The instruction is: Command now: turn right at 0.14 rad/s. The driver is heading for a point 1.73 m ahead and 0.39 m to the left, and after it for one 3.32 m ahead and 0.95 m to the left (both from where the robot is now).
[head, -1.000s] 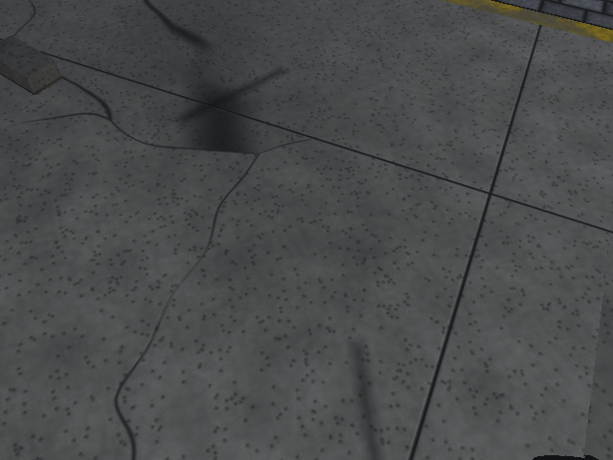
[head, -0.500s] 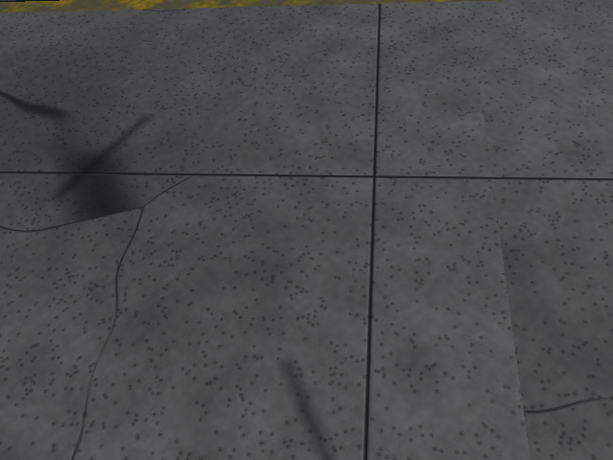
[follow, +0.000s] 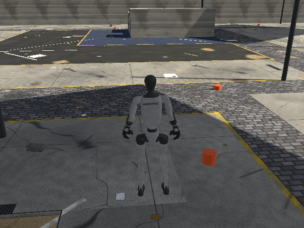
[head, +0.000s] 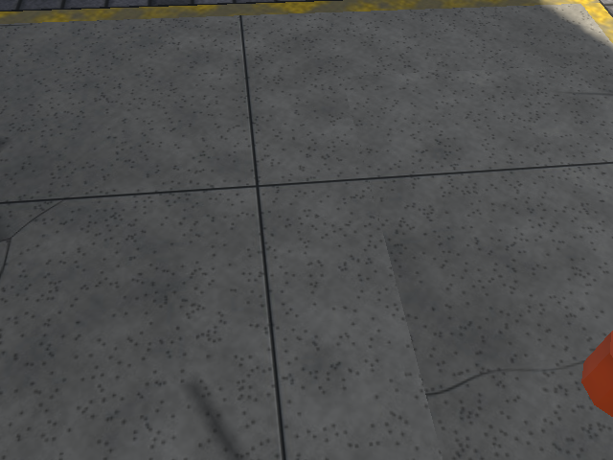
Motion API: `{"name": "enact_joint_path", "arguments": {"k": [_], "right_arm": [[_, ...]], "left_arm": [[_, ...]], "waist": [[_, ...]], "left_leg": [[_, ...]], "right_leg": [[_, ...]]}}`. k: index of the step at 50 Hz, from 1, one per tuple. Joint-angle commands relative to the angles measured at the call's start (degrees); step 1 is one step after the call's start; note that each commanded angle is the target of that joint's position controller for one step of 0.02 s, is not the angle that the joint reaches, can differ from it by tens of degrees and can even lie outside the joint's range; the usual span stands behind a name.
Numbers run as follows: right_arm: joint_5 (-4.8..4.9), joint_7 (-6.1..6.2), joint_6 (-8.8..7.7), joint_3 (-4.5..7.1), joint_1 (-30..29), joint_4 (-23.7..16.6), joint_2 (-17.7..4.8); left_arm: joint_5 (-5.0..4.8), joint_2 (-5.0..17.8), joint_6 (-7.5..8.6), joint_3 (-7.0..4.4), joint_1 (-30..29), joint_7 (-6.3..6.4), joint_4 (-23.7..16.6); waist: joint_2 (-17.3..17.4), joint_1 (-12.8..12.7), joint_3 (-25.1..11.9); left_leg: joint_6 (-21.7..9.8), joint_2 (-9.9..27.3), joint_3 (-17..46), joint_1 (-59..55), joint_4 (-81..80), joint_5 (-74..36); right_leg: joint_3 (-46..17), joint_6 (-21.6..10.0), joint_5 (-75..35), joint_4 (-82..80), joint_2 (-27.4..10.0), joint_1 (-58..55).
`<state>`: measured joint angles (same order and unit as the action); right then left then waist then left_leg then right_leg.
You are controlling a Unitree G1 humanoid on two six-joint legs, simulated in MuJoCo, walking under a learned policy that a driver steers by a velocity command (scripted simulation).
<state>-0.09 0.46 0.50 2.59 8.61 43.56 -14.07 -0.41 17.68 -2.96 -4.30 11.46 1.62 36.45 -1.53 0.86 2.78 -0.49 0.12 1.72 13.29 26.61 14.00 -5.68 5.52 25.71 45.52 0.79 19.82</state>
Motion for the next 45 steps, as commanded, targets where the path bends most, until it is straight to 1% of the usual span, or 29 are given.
{"name": "enact_joint_path", "arguments": {"k": [1,2,3,4,5,6,7,8,9,11,15,21,27,34,35,36,37,38,39,40,41,42,43,44,45], "right_arm": [[0.64,0.16,-0.06,2.13,-1.3,-3.0,-10.3],[1.09,0.07,-0.19,1.75,-0.8,-2.6,-9.5],[1.00,-0.08,-0.83,1.32,1.3,-1.9,-8.6],[-0.50,-0.50,-1.78,0.69,2.0,-2.1,-7.3],[-0.97,-0.76,-2.42,0.12,3.9,-1.8,-4.9],[-1.44,-0.67,-2.43,0.22,0.7,-1.4,-6.8],[-1.17,-0.68,-2.31,0.46,-1.0,-1.3,-7.4],[-0.84,-0.38,-2.01,0.40,-1.3,-0.9,-7.0],[-0.77,-0.17,-1.58,0.40,-1.0,-0.7,-7.1],[-0.58,0.13,-1.30,0.36,-0.1,0.1,-6.9],[-0.49,0.57,-1.12,0.39,0.9,2.1,-6.6],[-0.32,1.16,-0.99,0.54,2.0,5.0,-7.0],[-0.17,1.69,-0.85,0.62,2.9,7.8,-7.3],[-0.05,2.15,-0.57,0.62,3.9,10.8,-7.1],[-0.01,2.19,-0.47,0.49,4.9,11.6,-6.5],[0.33,2.26,-0.42,0.52,4.9,12.0,-6.3],[0.60,2.24,-0.59,0.50,4.1,11.7,-6.0],[0.72,2.10,-1.15,0.39,2.5,10.8,-5.6],[1.05,1.78,-2.06,0.20,0.9,9.6,-5.0],[1.51,1.34,-3.10,0.23,-0.1,8.8,-5.1],[1.96,0.78,-4.07,0.37,0.1,8.6,-5.3],[2.26,0.14,-4.93,0.33,1.0,8.8,-5.2],[2.30,-0.47,-5.67,0.32,3.1,9.6,-5.0],[2.11,-0.88,-6.19,0.59,8.4,12.2,-4.9],[1.34,-1.09,-6.22,1.15,13.8,15.2,-5.3]], "left_arm": [[-0.36,2.9,1.22,-0.50,-0.5,-0.19,-3.4],[-0.05,2.9,1.32,-0.48,1.0,-0.23,-2.4],[0.58,4.4,1.39,-0.55,0.8,-0.05,-2.6],[1.12,7.6,1.34,-1.01,1.6,0.47,-3.2],[1.64,7.9,1.33,-1.01,-0.3,0.22,-2.0],[1.58,4.2,1.66,-0.31,-1.7,-0.51,-3.0],[2.01,2.8,1.97,0.16,-1.4,-0.80,-2.4],[2.09,3.6,2.26,0.05,-1.1,-0.80,-2.1],[1.83,3.6,2.66,0.12,-1.1,-0.87,-1.9],[1.66,2.9,3.18,0.52,0.0,-0.70,-1.2],[1.51,2.4,3.48,0.86,0.1,-0.59,-0.6],[1.33,1.8,3.84,1.08,0.5,-0.67,1.1],[1.15,1.4,3.97,1.12,1.2,-0.70,3.5],[0.94,1.3,4.03,1.14,2.2,-0.52,7.1],[0.87,1.3,3.91,1.11,3.2,-0.38,8.0],[0.53,2.4,3.62,0.71,3.7,-0.17,8.5],[0.23,4.0,3.40,0.18,4.4,-0.06,8.8],[0.04,5.3,3.46,-0.16,5.8,-0.04,9.1],[-0.22,6.7,3.82,-0.52,7.1,-0.05,9.5],[-0.50,7.1,4.41,-0.68,7.5,0.04,9.8],[-0.49,6.7,5.06,-0.58,6.8,0.05,9.8],[-0.68,6.1,5.45,-0.45,5.4,-0.03,9.5],[-1.16,5.9,5.49,-0.37,3.0,-0.12,9.0],[-1.60,5.8,5.24,-0.28,-0.5,-0.22,8.2],[-1.25,4.5,5.15,0.06,-1.8,-0.29,7.8]], "waist": [[12.3,0.0,-6.6],[11.3,-1.0,-6.1],[9.2,-0.5,-6.5],[2.8,0.5,-8.7],[-7.3,3.6,-9.2],[-4.9,0.9,-7.7],[-3.5,0.1,-6.0],[-3.0,-0.1,-4.7],[-3.3,-0.1,-3.2],[-3.4,0.1,-2.3],[-1.7,0.1,-1.9],[0.2,0.2,-2.3],[0.7,0.2,-2.6],[0.8,0.2,-2.1],[0.2,0.2,-3.2],[-0.9,-0.2,-2.3],[-3.1,-1.1,-0.4],[-6.2,-2.1,1.9],[-9.2,-2.8,4.2],[-10.1,-2.9,6.4],[-10.3,-2.3,7.4],[-9.7,-1.4,7.1],[-8.2,0.3,6.2],[-6.5,3.4,4.0],[-3.8,5.2,1.8]], "left_leg": [[-11.1,11.0,9.6,-6.2,-3.7,-24.6],[-9.6,10.3,9.2,-4.7,-3.3,-23.2],[-6.7,9.7,9.2,-1.7,-3.4,-19.5],[-3.0,7.2,6.2,2.0,-0.1,-13.8],[0.4,2.8,1.0,-0.1,-1.7,-2.4],[2.6,2.3,0.3,-2.1,-0.8,-2.1],[3.1,1.9,0.0,-1.7,-0.4,-3.0],[2.9,1.9,-0.2,-1.5,0.1,-3.8],[2.8,2.0,0.1,-1.0,0.1,-4.8],[2.6,2.3,0.4,-1.2,-0.1,-5.3],[3.1,2.4,0.4,-1.7,-0.2,-5.7],[3.7,2.7,0.6,-2.6,-0.6,-7.0],[3.8,2.8,0.6,-3.2,-0.7,-7.9],[3.6,2.6,0.5,-3.4,-1.0,-8.3],[3.5,1.6,-0.7,-3.7,-0.5,-3.5],[3.1,-0.2,-2.7,-1.7,1.8,3.9],[2.5,-1.6,-4.5,1.9,5.4,10.3],[2.0,-2.1,-5.4,6.7,9.8,13.0],[1.0,-1.6,-4.9,10.3,14.1,13.2],[-0.5,0.3,-2.7,12.4,17.5,13.2],[-1.9,1.8,-1.2,14.3,19.0,14.7],[-3.3,2.7,-0.7,14.3,16.5,16.0],[-4.5,2.8,-1.4,9.6,10.5,14.0],[-4.8,1.1,-3.8,-1.6,2.2,5.5],[-3.7,-0.7,-3.9,-11.1,-0.2,-0.6]], "right_leg": [[4.7,-0.6,-7.8,-16.7,0.3,-5.7],[5.0,-1.9,-15.0,-25.2,0.7,-10.0],[1.8,-3.5,-21.1,-27.3,-1.3,-15.3],[-4.2,-5.6,-34.7,-24.3,-7.3,-20.7],[-4.8,-9.2,-30.1,-21.0,-8.6,-15.3],[-4.4,-10.0,-22.2,-21.9,-6.9,-12.1],[-4.0,-9.2,-18.2,-22.5,-5.9,-10.6],[-3.5,-8.5,-16.8,-22.6,-5.0,-9.3],[-3.7,-8.2,-17.2,-22.7,-5.0,-8.2],[-3.4,-7.9,-17.9,-22.5,-4.7,-7.1],[-3.4,-8.0,-17.3,-22.4,-4.3,-6.6],[-2.7,-8.1,-18.9,-22.2,-3.6,-7.2],[-1.8,-8.0,-20.5,-22.0,-2.9,-7.7],[-0.7,-7.7,-21.2,-22.1,-2.2,-7.7],[-0.4,-7.9,-15.0,-22.8,-1.8,-8.2],[-1.3,-8.9,-3.9,-24.0,-1.7,-7.8],[-4.4,-10.7,8.7,-26.4,-3.4,-6.7],[-10.3,-13.2,18.2,-30.3,-7.2,-6.1],[-17.4,-16.2,23.5,-33.9,-11.8,-5.5],[-22.4,-18.4,23.5,-36.2,-15.1,-4.0],[-23.9,-19.3,20.4,-36.5,-16.7,-4.8],[-22.7,-19.0,16.6,-35.8,-16.9,-6.0],[-19.1,-17.5,12.5,-34.3,-15.4,-5.1],[-13.2,-15.3,7.7,-31.7,-11.9,-0.5],[-7.9,-13.1,2.5,-25.9,-7.8,3.6]]}}
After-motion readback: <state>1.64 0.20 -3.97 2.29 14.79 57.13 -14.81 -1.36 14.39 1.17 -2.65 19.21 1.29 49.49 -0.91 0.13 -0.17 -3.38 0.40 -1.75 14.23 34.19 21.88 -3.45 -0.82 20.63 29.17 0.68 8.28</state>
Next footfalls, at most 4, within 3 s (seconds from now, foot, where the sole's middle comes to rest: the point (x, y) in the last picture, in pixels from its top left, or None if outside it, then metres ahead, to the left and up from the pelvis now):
0.06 right None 0.02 -0.15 -0.78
1.38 right None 0.44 -0.12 -0.78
1.92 left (253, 346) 0.73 0.12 -0.78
2.38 right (335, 273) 0.94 -0.09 -0.78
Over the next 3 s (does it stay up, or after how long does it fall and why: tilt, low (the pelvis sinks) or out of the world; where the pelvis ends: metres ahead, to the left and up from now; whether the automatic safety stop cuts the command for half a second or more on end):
stays up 0.81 0.06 0.01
